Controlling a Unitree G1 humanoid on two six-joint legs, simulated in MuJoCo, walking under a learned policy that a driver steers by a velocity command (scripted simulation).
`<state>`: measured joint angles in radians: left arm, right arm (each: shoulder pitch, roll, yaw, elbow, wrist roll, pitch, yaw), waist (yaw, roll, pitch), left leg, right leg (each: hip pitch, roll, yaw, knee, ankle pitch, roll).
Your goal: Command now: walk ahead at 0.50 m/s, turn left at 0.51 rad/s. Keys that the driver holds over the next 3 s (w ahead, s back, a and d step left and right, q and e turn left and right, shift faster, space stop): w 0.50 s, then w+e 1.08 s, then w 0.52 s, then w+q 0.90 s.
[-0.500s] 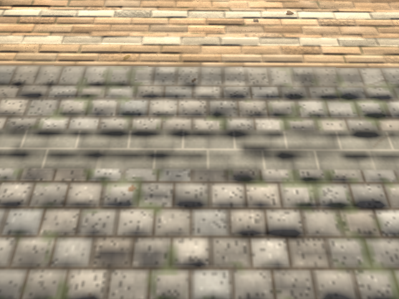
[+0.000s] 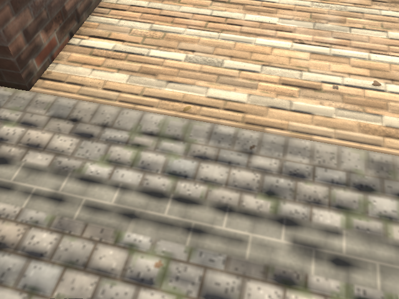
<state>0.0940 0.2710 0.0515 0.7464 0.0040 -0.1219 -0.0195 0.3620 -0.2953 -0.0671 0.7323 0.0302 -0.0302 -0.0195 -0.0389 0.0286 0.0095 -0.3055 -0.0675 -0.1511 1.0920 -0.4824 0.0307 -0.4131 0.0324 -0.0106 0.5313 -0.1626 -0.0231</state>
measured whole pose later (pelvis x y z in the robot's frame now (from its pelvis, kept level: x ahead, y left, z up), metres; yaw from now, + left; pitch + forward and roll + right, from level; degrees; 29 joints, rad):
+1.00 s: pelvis +0.53 +0.02 -0.01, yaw -8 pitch +2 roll +1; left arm 0.08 0.28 0.06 0.72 -0.02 -0.05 -0.06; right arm 0.32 -0.28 -0.07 0.83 0.00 -0.05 -0.03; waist -0.03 -0.01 0.04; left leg -0.06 0.07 0.16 0.77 -0.47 -0.03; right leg -0.53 0.02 -0.05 0.64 -0.15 -0.10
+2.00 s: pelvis +1.03 -0.16 +0.00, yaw -34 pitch +2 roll +1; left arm 0.07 0.26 0.04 0.62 0.00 -0.06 -0.03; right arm 0.37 -0.30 -0.05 0.90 0.02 -0.07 0.01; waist -0.06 0.00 0.04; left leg -0.17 0.06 0.02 0.89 -0.47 -0.01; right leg -0.46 0.00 -0.03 0.59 -0.16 -0.06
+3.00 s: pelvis +1.54 -0.41 +0.00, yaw -7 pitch +2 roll -1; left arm 0.07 0.27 0.05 0.68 0.01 -0.12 -0.02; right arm 0.37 -0.31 -0.07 0.75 0.03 -0.03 -0.02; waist -0.06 0.03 0.00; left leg -0.19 -0.09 -0.22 0.82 -0.51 0.05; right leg -0.45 0.04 0.02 0.53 -0.13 -0.01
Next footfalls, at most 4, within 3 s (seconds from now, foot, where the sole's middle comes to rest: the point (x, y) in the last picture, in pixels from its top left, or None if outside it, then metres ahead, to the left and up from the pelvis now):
0.42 left None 0.37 0.16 -0.76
0.96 right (224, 242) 0.67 -0.07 -0.76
1.44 left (186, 171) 0.99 0.06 -0.76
1.94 right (272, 151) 1.08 -0.31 -0.76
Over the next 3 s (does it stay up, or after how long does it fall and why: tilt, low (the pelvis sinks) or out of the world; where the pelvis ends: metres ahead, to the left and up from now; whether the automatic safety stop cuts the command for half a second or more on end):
stays up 1.54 -0.41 0.00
